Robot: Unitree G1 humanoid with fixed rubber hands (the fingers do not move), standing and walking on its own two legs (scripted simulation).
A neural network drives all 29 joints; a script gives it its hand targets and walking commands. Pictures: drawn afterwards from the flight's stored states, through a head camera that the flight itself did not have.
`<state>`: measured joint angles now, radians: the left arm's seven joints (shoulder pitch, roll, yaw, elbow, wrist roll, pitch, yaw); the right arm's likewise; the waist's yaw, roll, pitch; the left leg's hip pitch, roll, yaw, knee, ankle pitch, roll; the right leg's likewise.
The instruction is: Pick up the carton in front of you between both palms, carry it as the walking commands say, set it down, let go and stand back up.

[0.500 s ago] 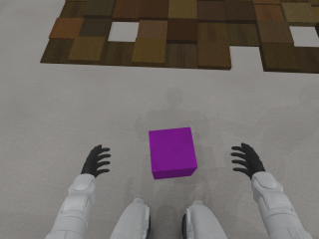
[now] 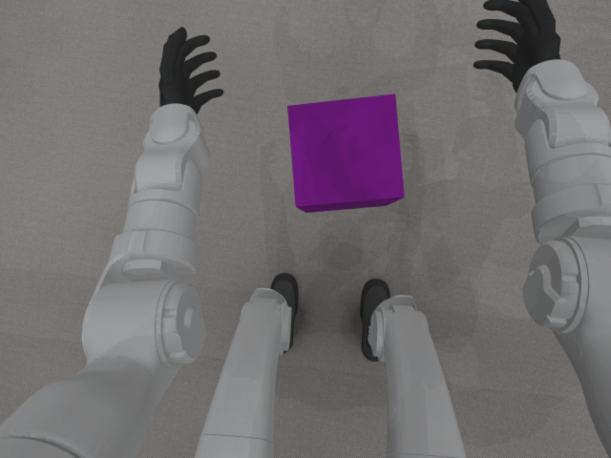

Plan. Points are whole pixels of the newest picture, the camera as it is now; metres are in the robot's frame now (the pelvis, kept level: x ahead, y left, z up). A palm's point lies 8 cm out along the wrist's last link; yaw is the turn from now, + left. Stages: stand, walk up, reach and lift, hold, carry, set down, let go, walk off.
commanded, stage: reach and lift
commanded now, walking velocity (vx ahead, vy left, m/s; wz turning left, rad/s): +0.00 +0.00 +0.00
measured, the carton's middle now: (343, 162) +0.50 -0.01 -0.52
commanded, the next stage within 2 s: none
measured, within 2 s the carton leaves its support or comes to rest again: leaves its support in 1.72 s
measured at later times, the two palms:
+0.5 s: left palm (231, 150) +0.48 +0.19 -0.31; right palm (460, 133) +0.52 -0.20 -0.31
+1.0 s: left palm (252, 159) +0.49 +0.19 -0.46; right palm (427, 149) +0.52 -0.18 -0.47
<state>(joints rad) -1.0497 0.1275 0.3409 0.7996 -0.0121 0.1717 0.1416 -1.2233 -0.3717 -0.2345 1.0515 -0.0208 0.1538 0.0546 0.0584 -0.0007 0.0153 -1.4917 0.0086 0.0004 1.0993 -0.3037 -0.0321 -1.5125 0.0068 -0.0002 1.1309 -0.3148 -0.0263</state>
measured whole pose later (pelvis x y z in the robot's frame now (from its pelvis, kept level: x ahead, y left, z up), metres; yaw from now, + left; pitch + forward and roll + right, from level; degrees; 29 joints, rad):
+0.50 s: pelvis +0.00 +0.01 -0.15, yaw +2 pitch +51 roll +3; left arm -1.08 0.17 0.27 0.84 -0.11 0.06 0.16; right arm -1.22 -0.39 -0.16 1.02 0.08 0.06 -0.01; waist 0.04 0.01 -0.01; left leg -2.09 -0.01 0.01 1.71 -0.50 -0.03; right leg -2.11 0.00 0.02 1.74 -0.51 -0.01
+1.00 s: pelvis -0.04 +0.01 -0.28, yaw +2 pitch +37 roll +3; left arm -1.46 0.29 0.12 1.13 -0.30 0.03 0.18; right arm -1.57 -0.50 0.07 1.25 0.26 0.03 -0.06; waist 0.03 0.05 0.42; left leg -2.26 -0.03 0.01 2.15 -0.52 -0.04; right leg -2.29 -0.01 0.03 2.19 -0.54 -0.02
